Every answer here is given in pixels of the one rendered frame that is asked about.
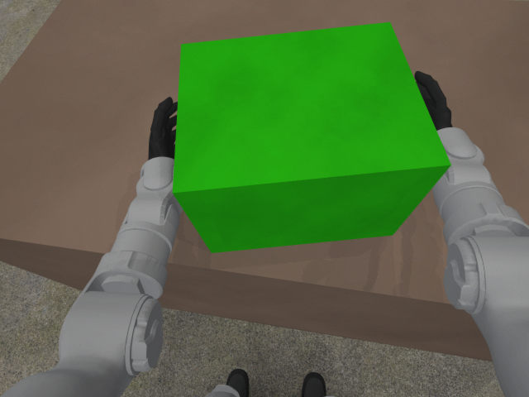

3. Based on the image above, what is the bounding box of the carton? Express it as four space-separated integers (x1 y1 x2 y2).
173 22 451 253

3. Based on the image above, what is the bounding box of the left robot forearm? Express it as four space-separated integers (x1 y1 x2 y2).
59 157 183 358

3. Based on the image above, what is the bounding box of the right robot hand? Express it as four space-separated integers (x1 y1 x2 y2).
414 71 453 131

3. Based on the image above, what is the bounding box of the left robot hand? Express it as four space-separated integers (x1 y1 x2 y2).
149 97 178 160

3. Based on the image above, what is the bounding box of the robot left foot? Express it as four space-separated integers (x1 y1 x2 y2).
226 369 249 397

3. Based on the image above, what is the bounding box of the robot foot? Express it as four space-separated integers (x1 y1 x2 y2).
226 369 249 397
302 372 326 397

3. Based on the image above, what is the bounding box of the robot left upper arm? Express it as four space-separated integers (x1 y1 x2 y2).
0 291 163 397

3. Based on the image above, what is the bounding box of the pedestal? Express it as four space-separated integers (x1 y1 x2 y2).
0 0 529 361

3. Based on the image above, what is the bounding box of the robot right upper arm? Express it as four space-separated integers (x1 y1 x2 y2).
443 236 529 397

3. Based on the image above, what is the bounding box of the right robot forearm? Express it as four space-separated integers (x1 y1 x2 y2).
432 127 529 250

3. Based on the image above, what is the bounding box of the robot right foot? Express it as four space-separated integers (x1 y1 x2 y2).
302 372 326 397

